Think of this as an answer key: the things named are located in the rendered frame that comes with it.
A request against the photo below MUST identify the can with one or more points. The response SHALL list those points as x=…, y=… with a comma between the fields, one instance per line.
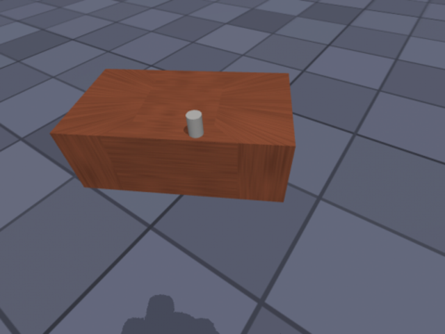
x=194, y=123

